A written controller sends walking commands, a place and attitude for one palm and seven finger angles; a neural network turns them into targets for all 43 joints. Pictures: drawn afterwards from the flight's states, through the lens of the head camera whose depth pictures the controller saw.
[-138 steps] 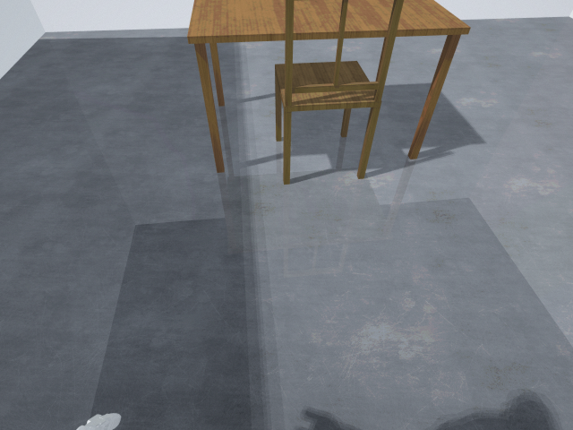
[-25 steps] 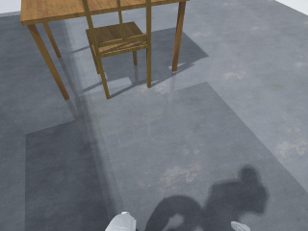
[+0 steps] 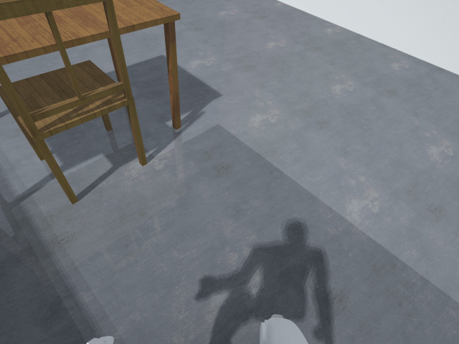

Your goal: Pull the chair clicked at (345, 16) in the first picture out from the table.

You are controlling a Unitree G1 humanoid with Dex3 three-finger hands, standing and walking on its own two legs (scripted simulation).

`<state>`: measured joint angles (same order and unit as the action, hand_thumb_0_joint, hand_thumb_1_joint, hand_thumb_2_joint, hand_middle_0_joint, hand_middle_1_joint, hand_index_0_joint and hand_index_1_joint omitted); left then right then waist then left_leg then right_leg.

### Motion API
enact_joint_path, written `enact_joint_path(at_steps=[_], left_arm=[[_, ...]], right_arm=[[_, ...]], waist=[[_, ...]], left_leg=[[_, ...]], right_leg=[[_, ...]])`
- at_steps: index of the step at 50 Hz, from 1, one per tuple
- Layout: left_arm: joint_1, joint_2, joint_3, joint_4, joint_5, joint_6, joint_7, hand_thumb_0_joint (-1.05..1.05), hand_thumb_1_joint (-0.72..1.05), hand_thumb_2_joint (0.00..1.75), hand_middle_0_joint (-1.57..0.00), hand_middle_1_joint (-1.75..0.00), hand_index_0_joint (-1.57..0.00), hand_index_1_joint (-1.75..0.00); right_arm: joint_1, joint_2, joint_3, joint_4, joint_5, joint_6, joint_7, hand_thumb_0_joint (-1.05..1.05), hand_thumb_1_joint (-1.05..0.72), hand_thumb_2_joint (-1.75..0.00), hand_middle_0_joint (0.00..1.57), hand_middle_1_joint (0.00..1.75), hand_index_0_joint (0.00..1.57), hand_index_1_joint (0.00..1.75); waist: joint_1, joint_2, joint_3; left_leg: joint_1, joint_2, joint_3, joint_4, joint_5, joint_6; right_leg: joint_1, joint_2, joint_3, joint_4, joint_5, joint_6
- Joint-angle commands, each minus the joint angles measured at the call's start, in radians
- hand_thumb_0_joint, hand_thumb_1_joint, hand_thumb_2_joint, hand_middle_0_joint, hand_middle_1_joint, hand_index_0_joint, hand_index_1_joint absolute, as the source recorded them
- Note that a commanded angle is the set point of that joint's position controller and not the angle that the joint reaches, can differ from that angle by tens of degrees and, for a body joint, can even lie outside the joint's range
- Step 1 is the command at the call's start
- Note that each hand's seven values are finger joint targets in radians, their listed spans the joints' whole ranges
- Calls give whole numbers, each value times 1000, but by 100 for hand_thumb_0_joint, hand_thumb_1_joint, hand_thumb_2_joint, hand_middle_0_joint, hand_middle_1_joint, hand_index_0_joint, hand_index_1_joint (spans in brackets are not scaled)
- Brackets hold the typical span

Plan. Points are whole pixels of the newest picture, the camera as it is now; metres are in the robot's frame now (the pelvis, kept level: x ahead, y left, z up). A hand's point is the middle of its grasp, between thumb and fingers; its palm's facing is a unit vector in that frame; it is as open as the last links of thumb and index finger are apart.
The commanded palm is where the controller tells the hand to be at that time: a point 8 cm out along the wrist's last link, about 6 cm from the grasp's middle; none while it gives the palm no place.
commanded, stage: walk to a spot facing it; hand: left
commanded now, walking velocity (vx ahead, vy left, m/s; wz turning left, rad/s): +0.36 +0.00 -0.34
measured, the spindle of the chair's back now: (65, 59) +1.01 +0.63 -0.07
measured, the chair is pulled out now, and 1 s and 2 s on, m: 0.00 0.00 0.00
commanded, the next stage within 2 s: turn to face it in 1.34 s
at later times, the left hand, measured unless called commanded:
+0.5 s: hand (165, 270) +0.30 +0.15 -0.17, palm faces -0.11 -0.96 -0.24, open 7.1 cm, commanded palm none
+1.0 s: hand (181, 195) +0.52 +0.14 -0.17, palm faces -0.18 -0.97 -0.16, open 7.3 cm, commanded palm none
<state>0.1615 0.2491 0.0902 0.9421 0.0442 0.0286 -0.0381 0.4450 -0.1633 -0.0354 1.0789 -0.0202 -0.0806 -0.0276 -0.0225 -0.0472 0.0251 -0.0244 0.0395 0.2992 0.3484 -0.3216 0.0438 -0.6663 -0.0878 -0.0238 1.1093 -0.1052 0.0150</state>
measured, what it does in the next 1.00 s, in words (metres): walks ahead: right foot, then left foot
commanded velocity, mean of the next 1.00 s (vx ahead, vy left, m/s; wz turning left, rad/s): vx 0.37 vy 0.00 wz -0.21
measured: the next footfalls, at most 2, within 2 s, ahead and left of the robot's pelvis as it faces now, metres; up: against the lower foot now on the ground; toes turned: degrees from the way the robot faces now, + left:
right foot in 0.24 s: +0.24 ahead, -0.12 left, +0.00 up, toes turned -14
left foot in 0.70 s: +0.47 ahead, +0.08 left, +0.00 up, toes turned +1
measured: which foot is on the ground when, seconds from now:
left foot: down 0.00-0.24, up 0.26-0.68, down 0.70-1.00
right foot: up 0.00-0.22, down 0.24-0.72, up 0.74-1.00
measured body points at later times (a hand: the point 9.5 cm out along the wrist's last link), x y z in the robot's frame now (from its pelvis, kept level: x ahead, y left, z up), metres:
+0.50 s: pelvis +0.23 -0.05 -0.01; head +0.24 -0.05 +0.44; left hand +0.31 +0.20 -0.15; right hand +0.22 -0.28 -0.16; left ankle +0.29 +0.10 -0.68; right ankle +0.21 -0.11 -0.74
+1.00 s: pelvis +0.45 -0.03 +0.00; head +0.46 -0.02 +0.45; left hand +0.53 +0.19 -0.16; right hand +0.38 -0.25 -0.15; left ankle +0.43 +0.08 -0.74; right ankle +0.47 -0.19 -0.66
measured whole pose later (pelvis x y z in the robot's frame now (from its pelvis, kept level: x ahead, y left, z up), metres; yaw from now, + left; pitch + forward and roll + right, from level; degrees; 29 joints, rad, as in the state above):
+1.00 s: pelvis +0.45 -0.03 +0.00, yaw -15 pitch -1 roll +0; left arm 0.26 0.18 0.07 1.05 0.04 0.00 -0.02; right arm 0.35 -0.15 -0.05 1.09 -0.02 -0.08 -0.01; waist 0.02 -0.04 0.03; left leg -0.06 0.07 0.27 0.37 -0.28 0.01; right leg -0.59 -0.13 -0.05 1.06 -0.19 0.01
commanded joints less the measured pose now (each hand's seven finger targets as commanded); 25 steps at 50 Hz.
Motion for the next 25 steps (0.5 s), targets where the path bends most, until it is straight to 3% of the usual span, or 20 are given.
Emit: enact_joint_path(at_steps=[1, 4, 7, 9, 10, 11, 12, 13, 14, 15, 17, 18, 19, 20, 22, 25], left_arm=[[-129, -44, -31, -80, -9, -19, -11, 0, 90, 90, -20, -30, -20, -30], [-196, -54, -39, -90, -14, -28, -8, 0, 90, 90, -20, -30, -20, -30], [-160, -40, -40, -74, -15, -40, 2, 0, 90, 90, -20, -30, -20, -30], [-9, -17, -28, -29, -12, -51, 10, 0, 90, 90, -20, -30, -20, -30], [119, 16, -17, 13, -8, -62, 14, 0, 90, 90, -20, -30, -20, -30], [254, 87, 4, 57, -5, -75, 22, 0, 90, 90, -20, -30, -20, -30], [354, 179, 26, 77, -15, -82, 38, 0, 90, 90, -20, -30, -20, -30], [341, 211, 30, 82, -39, -74, 46, 0, 90, 90, -20, -30, -20, -30], [259, 182, 25, 69, -40, -70, 50, 0, 90, 90, -20, -30, -20, -30], [198, 127, 9, 55, -41, -76, 50, 0, 90, 90, -20, -30, -20, -30], [111, 49, -16, 57, -37, -91, 56, 0, 90, 90, -20, -30, -20, -30], [99, 30, -22, 59, -30, -99, 56, 0, 90, 90, -20, -30, -20, -30], [108, 17, -27, 66, -26, -105, 55, 0, 90, 90, -20, -30, -20, -30], [116, -4, -21, 59, -21, -109, 54, 0, 90, 90, -20, -30, -20, -30], [123, 9, -26, 74, -21, -113, 53, 0, 90, 90, -20, -30, -20, -30], [162, 21, -24, 86, -23, -113, 44, 0, 90, 90, -20, -30, -20, -30]], right_arm=[[107, -105, -11, -16, -5, -22, -6, 0, -90, -90, 20, 30, 20, 30], [155, -105, -9, 17, -10, -13, -6, 0, -90, -90, 20, 30, 20, 30], [170, -121, -12, 35, -9, -4, -5, 0, -90, -90, 20, 30, 20, 30], [128, -146, -16, 29, -4, 0, -6, 0, -90, -90, 20, 30, 20, 30], [99, -155, -18, 21, 1, 2, -3, 0, -90, -90, 20, 30, 20, 30], [89, -137, -14, 6, 13, 2, 9, 0, -90, -90, 20, 30, 20, 30], [116, -65, -6, -26, 28, -2, 10, 0, -90, -90, 20, 30, 20, 30], [35, -75, -10, -50, 27, 1, 5, 0, -90, -90, 20, 30, 20, 30], [-1, -68, -18, -49, 24, 5, 8, 0, -90, -90, 20, 30, 20, 30], [-35, -52, -19, -56, 15, 10, 13, 0, -90, -90, 20, 30, 20, 30], [-23, -26, -19, -34, 0, 35, 13, 0, -90, -90, 20, 30, 20, 30], [13, -5, -16, -25, -4, 46, 15, 0, -90, -90, 20, 30, 20, 30], [29, 3, -15, -20, -5, 52, 17, 0, -90, -90, 20, 30, 20, 30], [34, 14, -19, -25, -8, 58, 18, 0, -90, -90, 20, 30, 20, 30], [-17, 10, -20, -47, -6, 57, 28, 0, -90, -90, 20, 30, 20, 30], [-149, -10, -20, -85, -7, 48, 43, 0, -90, -90, 20, 30, 20, 30]], waist=[[-27, 133, 113], [-52, 157, 125], [-32, 188, 81], [41, 211, 2], [105, 197, -69], [164, 107, -172], [168, -106, -292], [158, -61, -281], [124, 2, -162], [95, 32, -64], [17, 107, 40], [-12, 72, 55], [-24, 50, 53], [-32, 6, 53], [-27, -32, 40], [10, -97, 59]], left_leg=[[84, 272, -140, -138, 554, 46], [125, 282, -96, -116, 663, 57], [155, 291, -51, 1, 980, 51], [147, 289, -17, 173, 1131, 31], [69, 263, 3, 349, 1050, 6], [-166, 228, 7, 599, 776, -25], [-486, 56, -27, 933, -151, -76], [-584, 25, -189, 1097, -266, -58], [-603, 84, -245, 1114, -158, -46], [-606, 113, -262, 1074, -76, -53], [-505, 151, -276, 954, -12, -57], [-478, 151, -264, 904, -3, -63], [-461, 146, -252, 854, 9, -70], [-458, 145, -243, 806, 24, -76], [-470, 144, -237, 697, 62, -83], [-503, 133, -213, 527, 122, -89]], right_leg=[[-100, -5, -70, -219, -6, -10], [-41, 22, -115, -355, -49, -39], [97, 84, -167, -433, -140, -86], [278, 123, -185, -486, -150, -117], [478, 132, -180, -561, -89, -130], [774, 8, -40, -579, -4, -184], [1020, -303, 453, -639, 170, -318], [993, -353, 569, -753, 237, -375], [847, -333, 460, -793, 89, -352], [692, -285, 391, -822, 79, -295], [438, -214, 236, -880, 49, -231], [379, -188, 177, -895, 56, -215], [351, -163, 139, -900, 73, -208], [334, -146, 108, -902, 68, -204], [359, -128, 99, -907, 58, -208], [414, -110, 91, -905, 6, -201]])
